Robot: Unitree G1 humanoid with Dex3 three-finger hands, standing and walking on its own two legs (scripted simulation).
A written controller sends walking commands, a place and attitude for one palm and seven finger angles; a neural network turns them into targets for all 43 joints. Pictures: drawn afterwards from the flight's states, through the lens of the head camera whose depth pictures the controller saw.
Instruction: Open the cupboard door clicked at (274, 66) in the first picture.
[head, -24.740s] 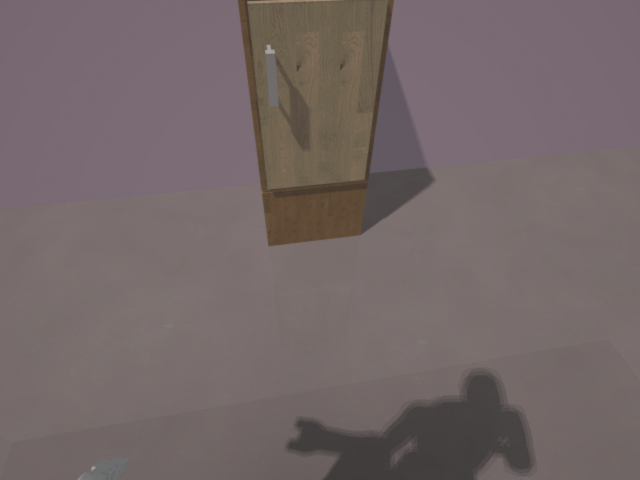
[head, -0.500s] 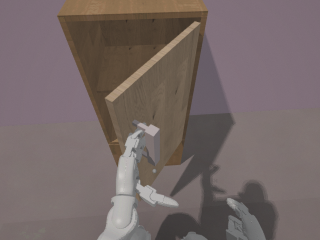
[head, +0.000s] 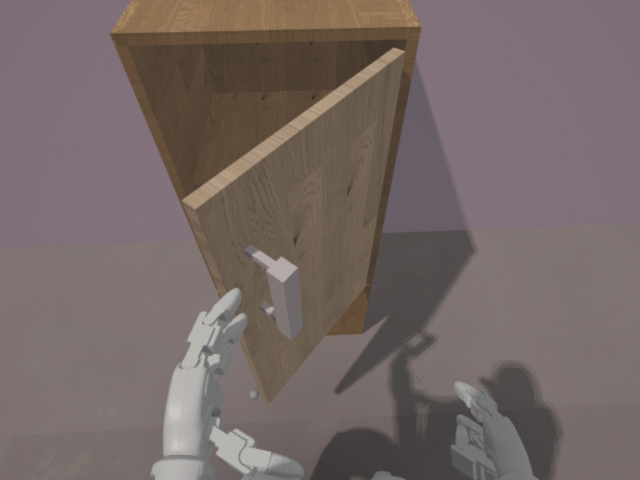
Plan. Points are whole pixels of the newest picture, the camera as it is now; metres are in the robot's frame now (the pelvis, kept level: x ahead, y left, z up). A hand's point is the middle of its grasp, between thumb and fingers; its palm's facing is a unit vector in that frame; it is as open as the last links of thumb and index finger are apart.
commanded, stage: slide the hand sideways off the handle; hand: left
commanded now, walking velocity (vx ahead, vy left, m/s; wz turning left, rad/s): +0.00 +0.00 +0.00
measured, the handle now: (273, 293) +0.33 +0.08 +0.06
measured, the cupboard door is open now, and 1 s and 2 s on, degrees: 49 49 49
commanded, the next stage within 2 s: draw the hand back to the body in 0.22 s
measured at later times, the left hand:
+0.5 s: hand (203, 414) +0.18 +0.13 +0.08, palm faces +0.08 -0.99 -0.07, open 16.3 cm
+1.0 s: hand (86, 395) +0.18 +0.21 +0.14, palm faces +0.20 -0.93 -0.31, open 15.1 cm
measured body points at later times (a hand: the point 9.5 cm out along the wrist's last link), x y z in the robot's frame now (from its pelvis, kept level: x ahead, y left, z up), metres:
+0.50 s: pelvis -0.01 -0.02 -0.01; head +0.03 -0.04 +0.44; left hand +0.17 +0.18 +0.09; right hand +0.18 -0.24 -0.09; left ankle +0.02 +0.11 -0.66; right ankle -0.01 -0.09 -0.66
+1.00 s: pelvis +0.01 +0.01 +0.04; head +0.00 +0.00 +0.49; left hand +0.16 +0.26 +0.16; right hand +0.20 -0.20 -0.02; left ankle +0.02 +0.11 -0.66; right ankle -0.01 -0.09 -0.66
